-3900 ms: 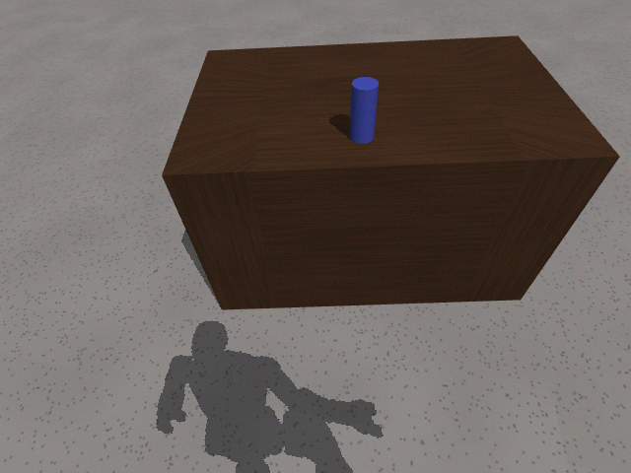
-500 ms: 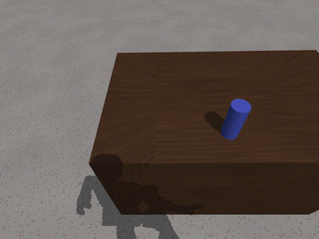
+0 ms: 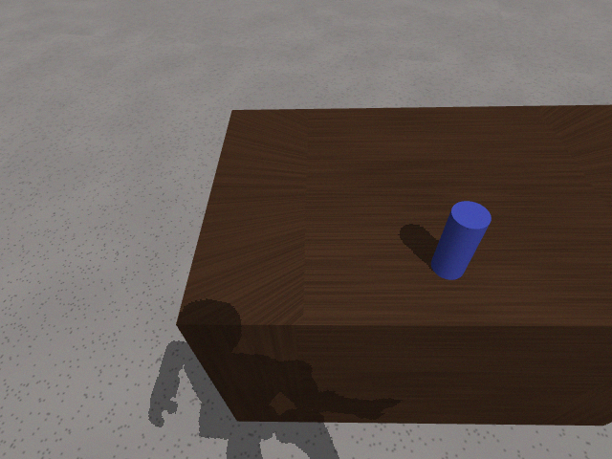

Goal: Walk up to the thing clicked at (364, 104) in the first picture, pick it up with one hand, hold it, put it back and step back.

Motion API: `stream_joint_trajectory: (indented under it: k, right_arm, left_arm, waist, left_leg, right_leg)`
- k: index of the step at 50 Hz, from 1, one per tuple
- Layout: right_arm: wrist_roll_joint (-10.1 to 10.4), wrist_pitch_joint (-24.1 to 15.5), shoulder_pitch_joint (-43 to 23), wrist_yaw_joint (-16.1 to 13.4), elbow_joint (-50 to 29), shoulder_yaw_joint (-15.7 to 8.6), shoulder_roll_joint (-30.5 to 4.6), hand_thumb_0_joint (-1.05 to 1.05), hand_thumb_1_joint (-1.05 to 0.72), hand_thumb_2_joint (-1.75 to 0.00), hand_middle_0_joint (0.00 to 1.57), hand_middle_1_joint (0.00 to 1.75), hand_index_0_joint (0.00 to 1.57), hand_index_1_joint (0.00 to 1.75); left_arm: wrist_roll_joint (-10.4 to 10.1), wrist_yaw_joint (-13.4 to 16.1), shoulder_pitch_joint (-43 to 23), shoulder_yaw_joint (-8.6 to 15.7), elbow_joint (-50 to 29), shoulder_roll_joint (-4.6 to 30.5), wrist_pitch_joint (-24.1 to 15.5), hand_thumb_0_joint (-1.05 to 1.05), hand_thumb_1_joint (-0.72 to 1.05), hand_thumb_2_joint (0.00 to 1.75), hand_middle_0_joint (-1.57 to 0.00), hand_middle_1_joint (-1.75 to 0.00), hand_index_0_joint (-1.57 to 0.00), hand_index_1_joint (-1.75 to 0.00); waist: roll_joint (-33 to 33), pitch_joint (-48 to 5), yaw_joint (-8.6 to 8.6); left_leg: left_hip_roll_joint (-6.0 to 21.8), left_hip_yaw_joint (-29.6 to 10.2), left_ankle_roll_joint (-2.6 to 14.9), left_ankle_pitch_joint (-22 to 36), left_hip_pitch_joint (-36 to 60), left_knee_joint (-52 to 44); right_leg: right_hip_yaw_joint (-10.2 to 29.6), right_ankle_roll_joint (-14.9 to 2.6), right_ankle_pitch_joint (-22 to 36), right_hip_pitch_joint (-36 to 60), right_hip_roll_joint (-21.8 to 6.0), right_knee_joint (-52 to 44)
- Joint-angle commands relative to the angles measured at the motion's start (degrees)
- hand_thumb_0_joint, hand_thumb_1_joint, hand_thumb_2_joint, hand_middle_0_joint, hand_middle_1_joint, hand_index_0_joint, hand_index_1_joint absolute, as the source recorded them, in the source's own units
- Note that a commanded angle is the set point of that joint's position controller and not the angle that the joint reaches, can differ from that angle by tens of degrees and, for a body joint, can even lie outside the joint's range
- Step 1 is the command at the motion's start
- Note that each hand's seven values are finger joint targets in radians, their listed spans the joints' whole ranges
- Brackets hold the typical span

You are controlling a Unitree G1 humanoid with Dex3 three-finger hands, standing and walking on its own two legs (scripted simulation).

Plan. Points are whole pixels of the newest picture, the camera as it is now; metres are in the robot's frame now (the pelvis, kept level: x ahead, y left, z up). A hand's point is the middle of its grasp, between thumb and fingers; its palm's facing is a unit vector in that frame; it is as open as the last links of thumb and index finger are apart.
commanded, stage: stand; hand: right
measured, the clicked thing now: (458, 242) +0.48 -0.22 -0.06
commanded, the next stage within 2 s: none
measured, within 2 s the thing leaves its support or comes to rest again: neither
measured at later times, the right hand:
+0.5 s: hand out of the picture +0.10 -0.26 -0.16, palm faces -0.01 +0.94 -0.34, open 7.4 cm
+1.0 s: hand out of the picture +0.10 -0.26 -0.16, palm faces -0.01 +0.94 -0.34, open 7.4 cm
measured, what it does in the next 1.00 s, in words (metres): stands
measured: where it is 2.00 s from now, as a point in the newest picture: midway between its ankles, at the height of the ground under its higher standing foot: outside the picture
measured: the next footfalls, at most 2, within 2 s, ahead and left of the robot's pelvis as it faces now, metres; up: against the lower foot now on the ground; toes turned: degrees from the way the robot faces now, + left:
none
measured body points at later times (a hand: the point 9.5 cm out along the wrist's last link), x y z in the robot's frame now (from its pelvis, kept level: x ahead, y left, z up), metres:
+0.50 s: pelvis +0.02 -0.01 +0.00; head +0.03 -0.01 +0.45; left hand +0.10 +0.30 -0.13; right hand +0.10 -0.31 -0.13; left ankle +0.05 +0.13 -0.75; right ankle -0.03 -0.13 -0.75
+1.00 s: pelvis +0.02 -0.01 +0.00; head +0.03 -0.01 +0.45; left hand +0.10 +0.30 -0.13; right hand +0.10 -0.31 -0.13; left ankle +0.05 +0.13 -0.75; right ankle -0.03 -0.13 -0.75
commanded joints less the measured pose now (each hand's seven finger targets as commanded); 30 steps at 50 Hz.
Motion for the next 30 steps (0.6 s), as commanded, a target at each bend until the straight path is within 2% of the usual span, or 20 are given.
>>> stream_joint_trajectory:
  k: [1, 2, 4, 6, 7, 8, 11, 14, 18, 20, 22, 23, 25, 30]
  right_arm:
    - [0.2, -1.26, -2.08, -0.46, -2.85, -2.74, -12.68, 0.0, -0.9, -0.9, 0.2, 0.3, 0.2, 0.3]
    - [0.14, -1.35, -2.72, -0.44, -3.06, -2.81, -12.6, 0.0, -0.9, -0.9, 0.2, 0.3, 0.2, 0.3]
    - [0.18, -1.4, -2.1, -0.42, -3.05, -2.72, -12.43, 0.0, -0.9, -0.9, 0.2, 0.3, 0.2, 0.3]
    - [0.2, -1.38, -1.85, -0.48, -2.95, -2.8, -12.55, 0.0, -0.9, -0.9, 0.2, 0.3, 0.2, 0.3]
    - [0.17, -1.42, -2.84, -0.48, -3.05, -2.78, -12.49, 0.0, -0.9, -0.9, 0.2, 0.3, 0.2, 0.3]
    - [0.37, -1.56, -2.18, -0.5, -3.06, -2.79, -12.55, 0.0, -0.9, -0.9, 0.2, 0.3, 0.2, 0.3]
    - [0.35, -1.77, -1.72, -0.67, -2.64, -2.64, -12.37, 0.0, -0.9, -0.9, 0.2, 0.3, 0.2, 0.3]
    - [0.36, -1.56, -1.68, -0.78, -2.36, -2.53, -12.6, 0.0, -0.9, -0.9, 0.2, 0.3, 0.2, 0.3]
    - [0.28, -1.32, -1.86, -0.85, -2.31, -2.48, -12.25, 0.0, -0.9, -0.9, 0.2, 0.3, 0.2, 0.3]
    - [0.42, -1.15, -1.97, -0.92, -2.3, -2.61, -12.75, 0.0, -0.9, -0.9, 0.2, 0.3, 0.2, 0.3]
    - [0.33, -1.2, -1.81, -0.8, -2.31, -2.42, -12.35, 0.0, -0.9, -0.9, 0.2, 0.3, 0.2, 0.3]
    - [0.41, -1.17, -1.94, -0.82, -2.41, -2.52, -12.67, 0.0, -0.9, -0.9, 0.2, 0.3, 0.2, 0.3]
    - [0.36, -1.13, -1.55, -0.86, -2.42, -2.47, -12.53, 0.0, -0.9, -0.9, 0.2, 0.3, 0.2, 0.3]
    - [0.29, -0.99, -1.65, -0.82, -2.55, -2.42, -12.09, 0.0, -0.9, -0.9, 0.2, 0.3, 0.2, 0.3]
  left_arm:
    - [-0.06, 0.89, -2.36, 1.99, -3.07, 12.46, -1.75, 0.0, 0.9, 0.9, -0.2, -0.3, -0.2, -0.3]
    - [0.07, 0.92, -1.88, 1.93, -3.16, 12.19, -1.85, 0.0, 0.9, 0.9, -0.2, -0.3, -0.2, -0.3]
    - [-0.09, 1.0, -2.28, 1.86, -3.36, 12.34, -1.99, 0.0, 0.9, 0.9, -0.2, -0.3, -0.2, -0.3]
    - [-0.02, 0.99, -2.38, 1.93, -3.31, 12.37, -1.95, 0.0, 0.9, 0.9, -0.2, -0.3, -0.2, -0.3]
    - [-0.04, 1.06, -2.01, 1.89, -3.36, 12.21, -2.01, 0.0, 0.9, 0.9, -0.2, -0.3, -0.2, -0.3]
    - [-0.11, 1.05, -1.71, 1.87, -3.33, 12.21, -2.09, 0.0, 0.9, 0.9, -0.2, -0.3, -0.2, -0.3]
    - [-0.26, 1.14, -2.14, 1.96, -3.54, 12.4, -2.06, 0.0, 0.9, 0.9, -0.2, -0.3, -0.2, -0.3]
    - [-0.39, 1.17, -2.46, 1.93, -3.53, 12.2, -1.81, 0.0, 0.9, 0.9, -0.2, -0.3, -0.2, -0.3]
    - [-0.28, 1.36, -2.29, 1.97, -3.54, 12.47, -1.72, 0.0, 0.9, 0.9, -0.2, -0.3, -0.2, -0.3]
    - [-0.24, 1.35, -2.33, 1.9, -3.55, 12.27, -1.6, 0.0, 0.9, 0.9, -0.2, -0.3, -0.2, -0.3]
    - [-0.3, 1.38, -2.01, 1.84, -3.6, 12.17, -1.67, 0.0, 0.9, 0.9, -0.2, -0.3, -0.2, -0.3]
    - [-0.3, 1.38, -2.01, 1.84, -3.61, 12.14, -1.67, 0.0, 0.9, 0.9, -0.2, -0.3, -0.2, -0.3]
    - [-0.32, 1.4, -2.42, 1.93, -3.88, 12.4, -1.76, 0.0, 0.9, 0.9, -0.2, -0.3, -0.2, -0.3]
    - [-0.35, 1.6, -2.19, 2.0, -3.75, 12.66, -1.72, 0.0, 0.9, 0.9, -0.2, -0.3, -0.2, -0.3]
  waist:
    - [0.85, -1.61, -0.55]
    - [0.53, -2.37, -0.08]
    - [-0.42, -1.65, -0.42]
    - [0.52, -2.46, -0.46]
    - [0.25, -3.0, 0.04]
    - [0.36, -4.23, -0.19]
    - [0.0, -5.89, -0.23]
    - [0.21, -4.5, -0.28]
    - [-0.79, -4.44, -0.12]
    - [-0.14, -3.98, -0.2]
    - [-0.43, -4.32, -0.16]
    - [0.0, -4.07, -0.29]
    - [-0.57, -4.83, -0.35]
    - [-1.23, -4.07, -0.39]
  left_leg:
    - [6.04, -6.45, 1.64, -2.03, 3.76, -4.2]
    - [6.31, -6.39, 1.82, 0.6, 4.82, -3.56]
    - [6.01, -6.17, 1.56, 2.23, 4.28, -3.63]
    - [6.06, -6.02, 1.75, 1.81, 4.59, -3.49]
    - [6.33, -6.0, 1.75, 5.51, 5.77, -2.7]
    - [6.46, -5.82, 1.84, 8.26, 6.7, -2.17]
    - [6.7, -5.43, 1.69, 13.21, 7.71, -1.41]
    - [6.34, -4.9, 1.52, 11.51, 7.07, -1.93]
    - [6.54, -4.87, 1.52, 13.22, 7.27, -1.28]
    - [6.28, -4.69, 1.34, 10.31, 7.06, -1.82]
    - [6.44, -4.79, 1.41, 12.48, 7.35, -1.5]
    - [6.28, -4.51, 1.39, 10.95, 7.46, -1.59]
    - [6.52, -4.19, 1.55, 12.51, 8.36, -0.91]
    - [6.34, -4.16, 1.44, 12.94, 7.38, -0.8]
  right_leg:
    - [5.27, -2.2, -0.03, -4.9, -6.24, -4.8]
    - [4.95, -2.19, 1.29, -4.67, -6.27, -4.65]
    - [5.01, -2.04, 1.52, -4.55, -6.23, -4.88]
    - [5.12, -2.1, 1.85, -3.88, -6.43, -4.7]
    - [4.95, -2.03, 3.98, -3.7, -6.55, -4.49]
    - [5.0, -1.95, 6.27, -2.85, -6.68, -4.22]
    - [4.68, -1.79, 10.97, -1.02, -6.71, -3.37]
    - [4.77, -1.73, 9.6, -1.48, -6.58, -4.02]
    - [4.33, -1.51, 11.99, -1.03, -6.57, -3.65]
    - [4.57, -1.64, 9.4, -1.51, -6.48, -4.34]
    - [4.29, -1.59, 11.76, -1.15, -6.5, -4.03]
    - [4.5, -1.58, 10.48, -1.51, -6.58, -4.53]
    - [4.73, -1.71, 12.75, -1.11, -6.8, -4.08]
    - [4.19, -1.4, 14.32, -0.69, -6.59, -4.17]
